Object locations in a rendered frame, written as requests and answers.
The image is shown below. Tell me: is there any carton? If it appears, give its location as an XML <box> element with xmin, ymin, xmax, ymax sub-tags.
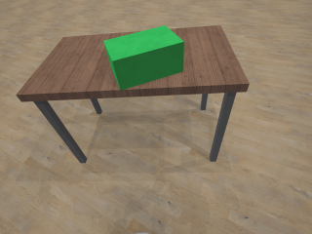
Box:
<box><xmin>103</xmin><ymin>25</ymin><xmax>184</xmax><ymax>91</ymax></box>

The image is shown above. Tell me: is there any table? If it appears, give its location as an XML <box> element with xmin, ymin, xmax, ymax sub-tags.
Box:
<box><xmin>16</xmin><ymin>25</ymin><xmax>250</xmax><ymax>164</ymax></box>

